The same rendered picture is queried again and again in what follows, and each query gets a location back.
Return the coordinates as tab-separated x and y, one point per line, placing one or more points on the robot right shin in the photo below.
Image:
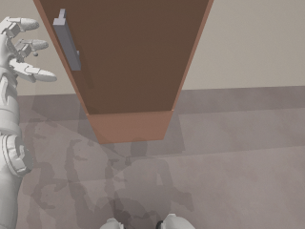
170	216

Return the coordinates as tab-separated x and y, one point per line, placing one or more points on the robot right thigh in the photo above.
176	223

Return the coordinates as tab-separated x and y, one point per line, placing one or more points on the handle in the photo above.
64	35

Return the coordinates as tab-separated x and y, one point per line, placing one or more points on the left robot forearm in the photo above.
9	108

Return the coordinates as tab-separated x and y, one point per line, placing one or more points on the cupboard door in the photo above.
133	53

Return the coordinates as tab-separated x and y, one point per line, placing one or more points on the robot left hand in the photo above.
22	48

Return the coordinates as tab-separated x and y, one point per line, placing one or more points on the left robot upper arm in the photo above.
15	162

